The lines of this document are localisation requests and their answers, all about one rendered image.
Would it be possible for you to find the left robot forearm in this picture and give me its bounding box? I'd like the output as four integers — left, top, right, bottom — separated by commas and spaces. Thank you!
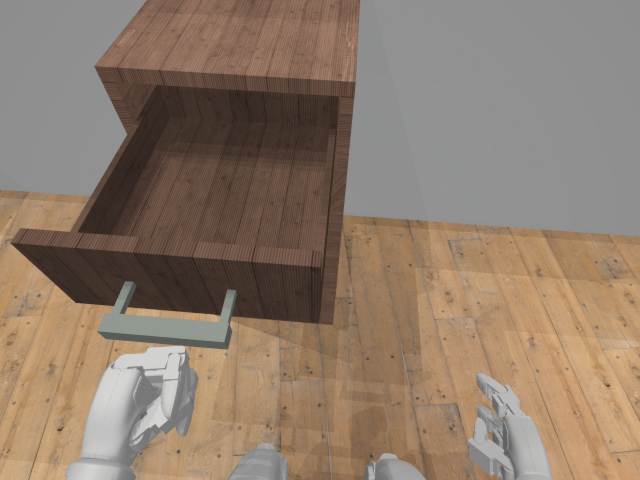
65, 458, 136, 480

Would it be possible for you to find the drawer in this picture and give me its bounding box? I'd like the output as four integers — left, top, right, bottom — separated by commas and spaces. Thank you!
10, 85, 339, 323

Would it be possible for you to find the left robot thigh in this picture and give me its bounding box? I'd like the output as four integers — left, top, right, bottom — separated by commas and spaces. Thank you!
228, 449, 288, 480

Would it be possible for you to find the robot thigh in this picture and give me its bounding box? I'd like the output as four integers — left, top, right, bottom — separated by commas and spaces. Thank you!
364, 459, 426, 480
228, 449, 288, 480

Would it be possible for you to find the left robot hand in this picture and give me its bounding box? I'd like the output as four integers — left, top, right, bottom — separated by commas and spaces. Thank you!
81, 346, 199, 467

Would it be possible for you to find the right robot hand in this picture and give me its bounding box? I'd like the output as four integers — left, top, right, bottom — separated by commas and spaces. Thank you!
468, 373, 552, 480

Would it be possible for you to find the cabinet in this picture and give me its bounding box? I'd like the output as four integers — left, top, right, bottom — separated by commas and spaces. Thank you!
94, 0, 360, 325

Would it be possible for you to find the right robot thigh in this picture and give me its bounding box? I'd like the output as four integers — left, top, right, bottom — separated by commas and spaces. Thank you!
364, 459, 426, 480

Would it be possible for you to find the handle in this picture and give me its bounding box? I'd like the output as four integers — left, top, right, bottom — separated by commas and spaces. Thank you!
97, 281, 237, 350

